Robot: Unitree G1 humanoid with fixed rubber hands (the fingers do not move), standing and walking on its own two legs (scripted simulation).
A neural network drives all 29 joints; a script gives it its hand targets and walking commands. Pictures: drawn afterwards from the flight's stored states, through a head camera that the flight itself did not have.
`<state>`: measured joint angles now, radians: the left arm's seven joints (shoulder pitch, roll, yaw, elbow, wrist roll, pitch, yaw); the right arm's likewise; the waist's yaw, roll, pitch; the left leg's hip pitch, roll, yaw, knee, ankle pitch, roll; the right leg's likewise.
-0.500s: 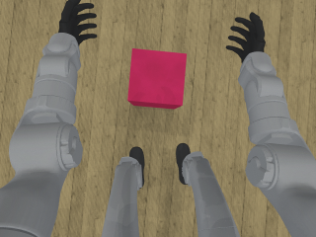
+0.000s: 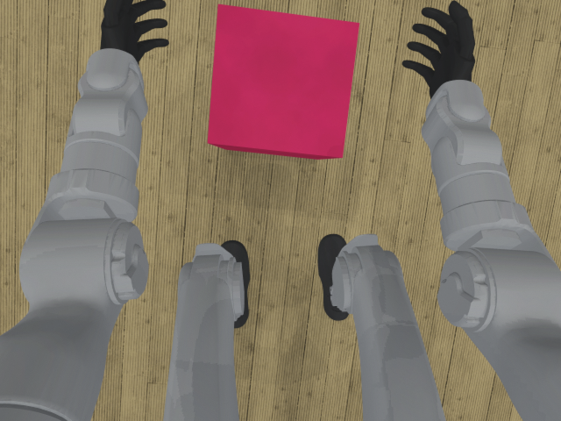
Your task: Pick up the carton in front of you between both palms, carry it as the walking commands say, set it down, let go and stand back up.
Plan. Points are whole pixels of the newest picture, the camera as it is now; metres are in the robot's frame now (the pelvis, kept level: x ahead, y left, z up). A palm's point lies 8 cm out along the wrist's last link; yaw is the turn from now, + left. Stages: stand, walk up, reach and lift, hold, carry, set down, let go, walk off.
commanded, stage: reach and lift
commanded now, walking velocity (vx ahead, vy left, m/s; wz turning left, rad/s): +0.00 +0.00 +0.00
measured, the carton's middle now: (279, 99) +0.52 +0.01 -0.39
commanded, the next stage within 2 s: none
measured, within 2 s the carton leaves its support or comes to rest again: leaves its support in 1.28 s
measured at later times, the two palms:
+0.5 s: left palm (173, 81) +0.53 +0.19 -0.33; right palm (389, 102) +0.50 -0.18 -0.33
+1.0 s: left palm (189, 82) +0.53 +0.16 -0.32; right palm (372, 98) +0.50 -0.15 -0.32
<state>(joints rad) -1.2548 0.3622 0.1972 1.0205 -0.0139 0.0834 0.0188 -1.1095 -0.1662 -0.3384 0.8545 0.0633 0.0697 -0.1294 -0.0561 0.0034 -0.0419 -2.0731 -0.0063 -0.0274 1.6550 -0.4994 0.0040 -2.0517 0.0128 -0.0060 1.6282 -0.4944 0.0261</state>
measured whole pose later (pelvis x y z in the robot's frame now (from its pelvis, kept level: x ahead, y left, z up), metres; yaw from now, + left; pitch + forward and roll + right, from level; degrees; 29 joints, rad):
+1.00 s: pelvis -0.04 +0.00 -0.14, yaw -1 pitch +36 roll -3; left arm -1.63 0.41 -0.06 1.27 -0.22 0.05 0.08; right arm -1.50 -0.23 -0.16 1.13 0.22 0.04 -0.19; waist -0.04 -0.03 0.42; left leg -2.26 0.00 -0.03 2.19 -0.55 0.01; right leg -2.24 0.03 -0.01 2.15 -0.54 0.04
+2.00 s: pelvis -0.03 -0.01 -0.01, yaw +3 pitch +43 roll -1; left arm -1.06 0.03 0.42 0.70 0.24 0.41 0.01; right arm -0.99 0.05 -0.52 0.59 -0.20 0.40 -0.07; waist -0.01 -0.02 -0.17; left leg -1.99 -0.04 -0.05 1.71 -0.47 -0.02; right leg -1.97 0.07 0.05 1.71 -0.49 0.05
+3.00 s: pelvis +0.06 -0.01 +0.24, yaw +4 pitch +6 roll +0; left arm -0.30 -0.15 0.29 0.43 0.23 0.48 0.01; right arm -0.30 0.16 -0.31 0.44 -0.22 0.48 -0.03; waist 0.00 -0.01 -0.11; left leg -0.47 -0.02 -0.06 0.64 -0.28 -0.01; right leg -0.45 0.03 0.07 0.64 -0.30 0.00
